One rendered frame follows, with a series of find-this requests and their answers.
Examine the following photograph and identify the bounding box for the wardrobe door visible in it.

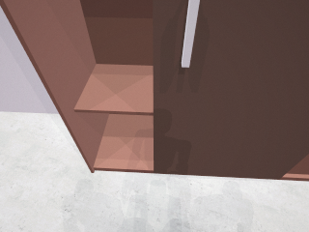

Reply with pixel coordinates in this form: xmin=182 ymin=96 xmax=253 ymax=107
xmin=287 ymin=154 xmax=309 ymax=175
xmin=153 ymin=0 xmax=309 ymax=180

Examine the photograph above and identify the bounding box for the handle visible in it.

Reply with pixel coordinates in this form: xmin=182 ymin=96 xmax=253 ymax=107
xmin=182 ymin=0 xmax=200 ymax=68

